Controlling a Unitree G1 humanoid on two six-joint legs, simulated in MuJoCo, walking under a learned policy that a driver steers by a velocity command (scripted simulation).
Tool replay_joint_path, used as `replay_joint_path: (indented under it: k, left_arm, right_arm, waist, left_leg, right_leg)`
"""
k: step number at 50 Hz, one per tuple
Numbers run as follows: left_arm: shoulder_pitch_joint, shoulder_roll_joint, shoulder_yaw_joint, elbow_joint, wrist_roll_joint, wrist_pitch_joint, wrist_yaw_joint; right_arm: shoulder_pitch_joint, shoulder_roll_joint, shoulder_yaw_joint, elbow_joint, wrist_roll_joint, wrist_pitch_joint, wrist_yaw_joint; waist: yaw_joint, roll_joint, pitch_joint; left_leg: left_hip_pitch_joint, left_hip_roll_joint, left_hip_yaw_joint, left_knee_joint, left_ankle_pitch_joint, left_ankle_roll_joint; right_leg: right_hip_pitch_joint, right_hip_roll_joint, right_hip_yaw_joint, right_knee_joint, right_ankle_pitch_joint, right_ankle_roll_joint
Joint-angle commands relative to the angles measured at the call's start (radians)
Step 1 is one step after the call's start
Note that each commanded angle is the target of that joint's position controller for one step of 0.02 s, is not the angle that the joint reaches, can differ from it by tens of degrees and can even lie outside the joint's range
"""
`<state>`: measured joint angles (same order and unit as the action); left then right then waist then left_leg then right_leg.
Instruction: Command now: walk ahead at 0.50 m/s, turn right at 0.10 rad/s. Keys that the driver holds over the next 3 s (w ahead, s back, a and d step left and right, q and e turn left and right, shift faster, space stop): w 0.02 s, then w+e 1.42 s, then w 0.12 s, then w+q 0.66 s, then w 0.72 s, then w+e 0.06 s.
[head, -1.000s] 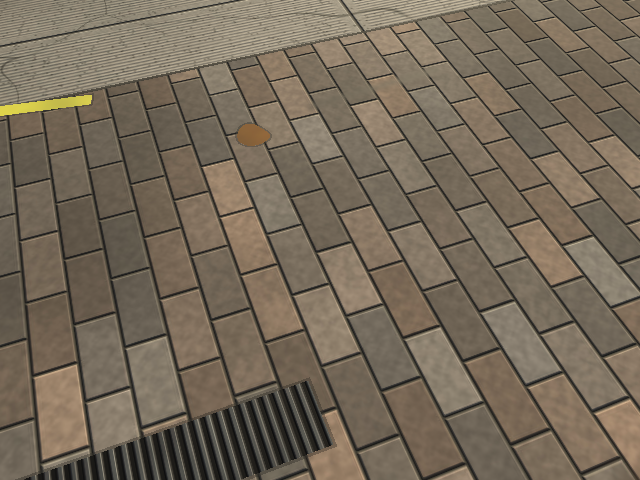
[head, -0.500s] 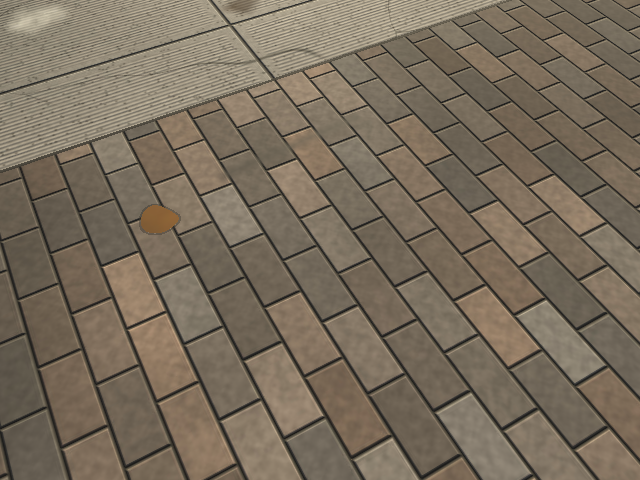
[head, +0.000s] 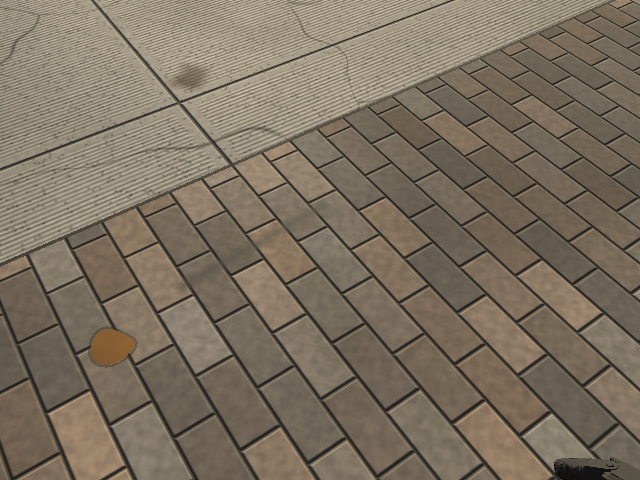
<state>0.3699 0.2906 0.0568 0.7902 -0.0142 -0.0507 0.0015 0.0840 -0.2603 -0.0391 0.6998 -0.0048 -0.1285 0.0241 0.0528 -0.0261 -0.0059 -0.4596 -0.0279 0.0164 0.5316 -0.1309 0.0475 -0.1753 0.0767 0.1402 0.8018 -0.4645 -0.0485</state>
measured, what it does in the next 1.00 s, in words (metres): walks ahead, turning right: right foot, then left foot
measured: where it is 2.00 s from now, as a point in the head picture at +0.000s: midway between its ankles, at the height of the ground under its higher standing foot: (532, 302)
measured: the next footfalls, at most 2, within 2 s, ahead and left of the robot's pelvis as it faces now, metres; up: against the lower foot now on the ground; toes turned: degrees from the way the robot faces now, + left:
right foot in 0.50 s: +0.41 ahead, -0.16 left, +0.00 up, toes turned -15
left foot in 0.98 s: +0.73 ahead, -0.06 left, +0.00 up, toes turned -33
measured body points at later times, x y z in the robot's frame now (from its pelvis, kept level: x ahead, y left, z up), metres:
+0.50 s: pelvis +0.26 -0.04 -0.01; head +0.30 -0.05 +0.44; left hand +0.53 +0.14 -0.08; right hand +0.22 -0.32 -0.13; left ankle +0.09 +0.11 -0.72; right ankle +0.37 -0.15 -0.72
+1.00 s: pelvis +0.54 -0.10 +0.00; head +0.56 -0.11 +0.45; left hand +0.72 +0.14 -0.11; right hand +0.63 -0.42 -0.07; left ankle +0.69 -0.04 -0.73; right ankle +0.37 -0.15 -0.72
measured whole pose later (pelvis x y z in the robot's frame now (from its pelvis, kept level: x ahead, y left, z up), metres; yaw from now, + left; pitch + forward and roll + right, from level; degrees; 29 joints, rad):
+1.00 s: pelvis +0.54 -0.10 +0.00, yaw -30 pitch +3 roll +0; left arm 0.39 0.30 0.08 0.71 -0.02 -0.03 0.01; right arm 0.05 -0.27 -0.04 0.68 -0.01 -0.12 0.02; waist 0.07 0.00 0.00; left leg -0.47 -0.02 -0.05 0.50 -0.08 -0.03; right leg -0.13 0.10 0.23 0.60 -0.46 -0.05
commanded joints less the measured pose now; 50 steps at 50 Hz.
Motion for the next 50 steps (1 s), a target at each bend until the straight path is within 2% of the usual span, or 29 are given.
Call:
replay_joint_path:
  k: [1, 2, 3, 5, 7, 10, 15, 18, 20, 21, 23, 24, 25, 26, 27, 28, 29, 30, 31, 32, 34, 36, 38, 41, 44, 46, 48, 49, 50]
  left_arm:
    - [-0.026, 0.129, 0.015, -0.104, -0.020, -0.039, -0.006]
    - [-0.086, 0.119, 0.012, -0.118, -0.016, -0.038, -0.006]
    - [-0.115, 0.108, 0.014, -0.125, -0.003, -0.035, -0.007]
    - [-0.077, 0.083, 0.018, -0.113, -0.006, -0.019, -0.008]
    - [-0.065, 0.060, 0.016, -0.110, -0.009, -0.005, -0.006]
    - [-0.119, 0.049, 0.016, -0.130, -0.004, -0.001, -0.002]
    - [-0.248, 0.019, 0.007, -0.167, -0.003, -0.010, -0.024]
    - [-0.336, 0.006, 0.001, -0.211, -0.007, -0.010, -0.043]
    - [-0.369, 0.012, 0.003, -0.241, -0.008, -0.009, -0.056]
    - [-0.368, 0.019, 0.007, -0.252, -0.008, -0.009, -0.062]
    - [-0.307, 0.052, 0.024, -0.256, -0.003, -0.003, -0.067]
    - [-0.206, 0.085, 0.044, -0.235, -0.003, 0.000, -0.065]
    - [-0.043, 0.139, 0.074, -0.195, -0.005, 0.002, -0.052]
    - [0.096, 0.235, 0.101, -0.170, -0.003, 0.013, -0.027]
    - [0.039, 0.289, 0.100, -0.197, -0.007, 0.002, -0.029]
    - [0.066, 0.200, 0.078, -0.199, -0.003, -0.002, -0.032]
    - [0.034, 0.160, 0.064, -0.193, 0.002, -0.008, -0.030]
    - [-0.031, 0.145, 0.058, -0.198, 0.000, -0.011, -0.032]
    - [-0.090, 0.115, 0.048, -0.210, 0.003, -0.013, -0.030]
    - [-0.122, 0.109, 0.043, -0.224, 0.011, -0.013, -0.027]
    - [-0.136, 0.117, 0.046, -0.219, 0.008, -0.017, -0.019]
    - [-0.117, 0.140, 0.051, -0.204, 0.006, -0.018, -0.007]
    - [-0.091, 0.151, 0.055, -0.189, 0.000, -0.013, 0.004]
    - [-0.049, 0.158, 0.057, -0.168, -0.007, -0.003, 0.011]
    - [-0.009, 0.157, 0.058, -0.145, -0.015, 0.003, 0.012]
    - [-0.010, 0.152, 0.058, -0.141, -0.013, 0.008, 0.014]
    - [-0.035, 0.130, 0.053, -0.147, -0.010, 0.013, 0.015]
    - [-0.040, 0.085, 0.036, -0.157, -0.004, 0.010, 0.012]
    - [0.009, 0.026, 0.019, -0.174, 0.000, 0.004, 0.012]
  right_arm:
    - [0.311, -0.154, -0.055, 0.021, 0.020, 0.011, -0.006]
    - [0.243, -0.135, -0.046, 0.005, 0.008, 0.019, -0.008]
    - [0.200, -0.112, -0.037, 0.003, 0.001, 0.020, -0.006]
    - [0.165, -0.095, -0.030, 0.006, -0.008, 0.013, -0.004]
    - [0.172, -0.113, -0.038, 0.023, -0.004, 0.003, -0.004]
    - [0.188, -0.140, -0.048, 0.050, -0.007, 0.002, -0.013]
    - [0.210, -0.154, -0.047, 0.082, 0.000, 0.015, -0.025]
    - [0.257, -0.172, -0.051, 0.111, 0.008, 0.032, -0.029]
    - [0.267, -0.184, -0.056, 0.123, 0.015, 0.048, -0.031]
    - [0.261, -0.192, -0.058, 0.123, 0.019, 0.055, -0.033]
    - [0.239, -0.225, -0.068, 0.115, 0.024, 0.068, -0.044]
    - [0.228, -0.236, -0.072, 0.111, 0.023, 0.077, -0.051]
    - [0.215, -0.229, -0.068, 0.103, 0.025, 0.079, -0.056]
    - [0.239, -0.165, -0.043, 0.074, -0.006, 0.065, -0.054]
    - [0.307, -0.070, -0.007, 0.028, -0.010, 0.030, -0.034]
    - [0.206, -0.166, -0.029, 0.019, 0.018, -0.006, -0.014]
    - [0.126, -0.172, -0.029, -0.013, 0.044, -0.019, -0.008]
    - [0.111, -0.154, -0.024, -0.016, 0.028, -0.023, -0.013]
    - [0.108, -0.165, -0.033, -0.010, 0.004, -0.015, -0.021]
    - [0.130, -0.165, -0.037, -0.010, -0.002, -0.002, -0.020]
    - [0.152, -0.145, -0.036, -0.008, -0.010, 0.020, -0.022]
    - [0.108, -0.122, -0.029, -0.023, -0.016, 0.031, -0.028]
    - [0.027, -0.100, -0.019, -0.041, -0.016, 0.031, -0.028]
    - [-0.081, -0.085, -0.011, -0.065, -0.004, 0.023, -0.017]
    - [-0.124, -0.117, -0.022, -0.085, 0.010, 0.011, -0.006]
    - [-0.107, -0.143, -0.036, -0.087, 0.013, 0.004, -0.001]
    - [-0.002, -0.161, -0.053, -0.063, 0.012, -0.005, -0.005]
    - [0.102, -0.193, -0.067, -0.050, -0.002, -0.010, -0.012]
    - [0.234, -0.259, -0.084, -0.041, -0.018, -0.010, -0.019]
  waist:
    - [-0.156, 0.177, -0.166]
    - [-0.133, 0.088, -0.092]
    - [-0.111, 0.065, -0.028]
    - [-0.067, 0.114, -0.010]
    - [-0.057, 0.121, -0.003]
    - [-0.065, 0.089, 0.010]
    - [-0.114, 0.086, 0.041]
    - [-0.146, 0.076, 0.076]
    - [-0.147, 0.079, 0.087]
    - [-0.134, 0.087, 0.081]
    - [-0.083, 0.129, 0.020]
    - [-0.022, 0.136, -0.040]
    - [0.066, 0.104, -0.123]
    - [0.098, -0.059, -0.234]
    - [-0.007, -0.260, -0.357]
    - [0.071, -0.123, -0.373]
    - [0.062, -0.081, -0.232]
    - [0.008, 0.031, -0.132]
    - [-0.027, 0.037, -0.092]
    - [-0.060, 0.010, -0.069]
    - [-0.083, -0.004, -0.051]
    - [-0.077, -0.006, -0.027]
    - [-0.047, -0.019, -0.010]
    - [0.002, -0.046, -0.006]
    - [0.015, -0.063, -0.006]
    - [-0.003, -0.087, -0.009]
    - [-0.064, -0.108, -0.034]
    - [-0.114, -0.080, -0.117]
    - [-0.136, 0.083, -0.248]
  left_leg:
    - [0.693, 0.384, -0.629, -0.226, -0.274, 0.230]
    - [0.563, 0.350, -0.509, -0.244, -0.213, 0.198]
    - [0.455, 0.313, -0.430, -0.279, -0.129, 0.188]
    - [0.346, 0.266, -0.313, -0.331, -0.029, 0.168]
    - [0.309, 0.263, -0.228, -0.365, 0.066, 0.175]
    - [0.336, 0.268, -0.130, -0.387, 0.198, 0.171]
    - [0.373, 0.236, 0.029, -0.388, 0.244, 0.118]
    - [0.463, 0.273, 0.057, -0.366, 0.258, 0.111]
    - [0.532, 0.299, 0.071, -0.325, 0.334, 0.101]
    - [0.555, 0.306, 0.086, -0.290, 0.430, 0.091]
    - [0.575, 0.305, 0.124, -0.153, 0.773, 0.068]
    - [0.561, 0.290, 0.145, -0.008, 0.898, 0.054]
    - [0.454, 0.251, 0.171, 0.207, 0.848, 0.021]
    - [0.169, 0.191, 0.175, 0.537, 0.385, -0.018]
    - [-0.227, -0.033, 0.024, 0.877, -0.436, -0.065]
    - [-0.334, 0.030, -0.139, 0.915, -0.400, -0.044]
    - [-0.367, 0.066, -0.118, 0.870, -0.323, -0.028]
    - [-0.329, 0.107, -0.109, 0.767, -0.254, -0.029]
    - [-0.266, 0.135, -0.104, 0.684, -0.221, -0.039]
    - [-0.207, 0.146, -0.106, 0.654, -0.201, -0.049]
    - [-0.169, 0.146, -0.088, 0.582, -0.181, -0.082]
    - [-0.172, 0.134, -0.072, 0.476, -0.107, -0.112]
    - [-0.155, 0.112, -0.067, 0.319, 0.034, -0.123]
    - [-0.073, 0.060, -0.061, 0.110, 0.192, -0.122]
    - [-0.037, 0.038, -0.088, 0.015, 0.182, -0.105]
    - [-0.001, 0.032, -0.102, -0.024, 0.105, -0.081]
    - [0.140, 0.027, -0.080, -0.081, 0.063, -0.042]
    - [0.326, 0.097, -0.128, -0.077, 0.054, 0.002]
    - [0.645, 0.298, -0.370, -0.078, -0.007, 0.095]
  right_leg:
    - [-0.632, -0.065, 0.021, 0.500, -0.030, 0.007]
    - [-0.611, -0.111, -0.013, 0.471, 0.052, 0.007]
    - [-0.591, -0.138, -0.027, 0.405, 0.106, 0.012]
    - [-0.504, -0.172, -0.030, 0.342, 0.163, 0.020]
    - [-0.499, -0.175, -0.032, 0.309, 0.205, 0.035]
    - [-0.564, -0.178, -0.013, 0.212, 0.331, 0.053]
    - [-0.522, -0.165, -0.085, -0.044, 0.557, 0.043]
    - [-0.554, -0.158, -0.120, -0.130, 0.538, 0.025]
    - [-0.570, -0.146, -0.148, -0.163, 0.459, 0.004]
    - [-0.549, -0.132, -0.169, -0.176, 0.409, -0.012]
    - [-0.415, -0.070, -0.230, -0.180, 0.302, -0.051]
    - [-0.279, -0.030, -0.251, -0.201, 0.286, -0.078]
    - [-0.029, -0.004, -0.233, -0.276, 0.365, -0.118]
    - [0.299, -0.200, 0.058, -0.264, 0.438, -0.191]
    - [0.584, -0.420, 0.639, -0.415, 0.298, -0.396]
    - [0.580, -0.403, 0.620, -0.473, 0.221, -0.351]
    - [0.460, -0.364, 0.467, -0.478, 0.267, -0.308]
    - [0.290, -0.319, 0.357, -0.491, 0.370, -0.275]
    - [0.174, -0.286, 0.284, -0.508, 0.463, -0.256]
    - [0.087, -0.263, 0.254, -0.534, 0.511, -0.256]
    - [-0.007, -0.244, 0.214, -0.564, 0.572, -0.266]
    - [-0.069, -0.220, 0.161, -0.576, 0.598, -0.261]
    - [-0.095, -0.182, 0.120, -0.569, 0.555, -0.228]
    - [-0.110, -0.154, 0.115, -0.544, 0.445, -0.186]
    - [-0.048, -0.185, 0.198, -0.487, 0.370, -0.170]
    - [0.003, -0.207, 0.263, -0.431, 0.347, -0.154]
    - [0.002, -0.181, 0.281, -0.342, 0.369, -0.122]
    - [-0.051, -0.131, 0.234, -0.190, 0.372, -0.087]
    - [-0.282, -0.023, 0.112, 0.118, 0.178, -0.026]
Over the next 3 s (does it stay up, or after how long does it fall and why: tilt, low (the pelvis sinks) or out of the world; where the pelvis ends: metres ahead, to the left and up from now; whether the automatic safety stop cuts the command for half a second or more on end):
stays up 1.39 -0.79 0.01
